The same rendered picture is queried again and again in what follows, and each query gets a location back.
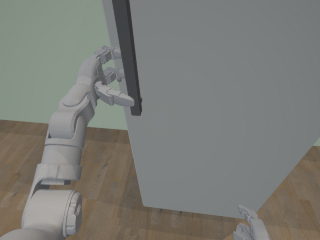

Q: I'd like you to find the robot left forearm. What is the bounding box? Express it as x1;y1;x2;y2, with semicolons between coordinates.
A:
21;84;97;228

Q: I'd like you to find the handle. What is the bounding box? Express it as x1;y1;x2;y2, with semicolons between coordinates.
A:
112;0;142;116

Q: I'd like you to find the right robot hand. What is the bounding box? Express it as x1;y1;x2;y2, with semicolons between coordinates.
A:
233;205;271;240

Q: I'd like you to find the left robot upper arm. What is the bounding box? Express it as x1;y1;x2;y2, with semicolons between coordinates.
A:
0;189;82;240

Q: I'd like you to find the left robot hand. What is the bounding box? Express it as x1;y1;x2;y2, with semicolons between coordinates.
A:
75;45;135;107

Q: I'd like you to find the fridge door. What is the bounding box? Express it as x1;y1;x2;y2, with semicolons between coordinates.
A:
102;0;320;219

